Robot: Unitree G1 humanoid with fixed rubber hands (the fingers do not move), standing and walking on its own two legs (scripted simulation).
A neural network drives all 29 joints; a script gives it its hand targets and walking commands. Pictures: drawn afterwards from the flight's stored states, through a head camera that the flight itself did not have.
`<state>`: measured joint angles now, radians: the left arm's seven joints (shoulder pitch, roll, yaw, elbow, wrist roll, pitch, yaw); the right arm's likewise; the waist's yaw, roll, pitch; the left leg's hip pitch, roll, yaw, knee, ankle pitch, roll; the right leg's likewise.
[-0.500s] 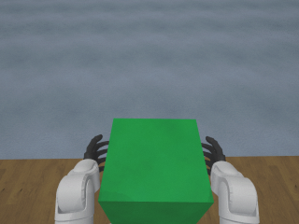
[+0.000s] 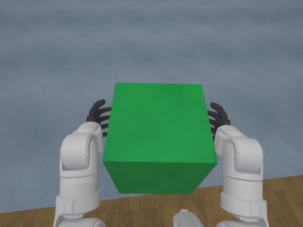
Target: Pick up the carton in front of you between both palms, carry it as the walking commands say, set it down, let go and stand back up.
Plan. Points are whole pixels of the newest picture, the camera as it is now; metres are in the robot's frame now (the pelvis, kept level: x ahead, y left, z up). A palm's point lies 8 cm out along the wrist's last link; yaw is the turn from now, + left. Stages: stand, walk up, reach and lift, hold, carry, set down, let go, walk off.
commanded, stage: carry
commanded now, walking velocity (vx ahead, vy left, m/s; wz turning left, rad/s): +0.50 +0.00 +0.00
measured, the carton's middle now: (156, 143) +0.33 -0.02 +0.04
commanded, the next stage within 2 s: none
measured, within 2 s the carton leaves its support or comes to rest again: neither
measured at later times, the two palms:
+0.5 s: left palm (109, 51) +0.68 +0.14 +0.09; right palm (190, 50) +0.71 -0.16 +0.08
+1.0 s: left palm (114, 42) +1.05 +0.18 -0.09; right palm (168, 45) +1.02 -0.12 -0.08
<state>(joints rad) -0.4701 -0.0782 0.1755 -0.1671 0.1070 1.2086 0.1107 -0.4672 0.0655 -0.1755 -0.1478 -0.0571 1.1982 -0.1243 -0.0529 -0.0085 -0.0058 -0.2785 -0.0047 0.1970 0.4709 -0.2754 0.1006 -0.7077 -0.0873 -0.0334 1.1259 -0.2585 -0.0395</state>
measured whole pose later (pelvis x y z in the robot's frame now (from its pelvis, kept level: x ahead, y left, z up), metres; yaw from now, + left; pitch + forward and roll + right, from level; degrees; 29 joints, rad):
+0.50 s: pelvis +0.32 -0.04 +0.00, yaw +2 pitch +7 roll +2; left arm -0.66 -0.05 0.25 -0.05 0.04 1.17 0.14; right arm -0.67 0.06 -0.25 -0.08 -0.09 1.21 -0.13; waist 0.06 -0.01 0.10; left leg -0.68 0.04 0.00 1.01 -0.32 0.05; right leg -0.35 0.03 -0.12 0.54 -0.32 -0.11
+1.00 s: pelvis +0.67 +0.05 -0.16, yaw -1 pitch +5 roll -2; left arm -0.70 -0.01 0.21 0.16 0.05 1.21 0.16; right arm -0.66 0.01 -0.24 0.14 -0.04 1.19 -0.14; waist -0.05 -0.01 0.07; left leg -0.48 -0.06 0.14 0.68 -0.30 0.16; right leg -0.63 -0.02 0.04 1.43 -0.41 -0.04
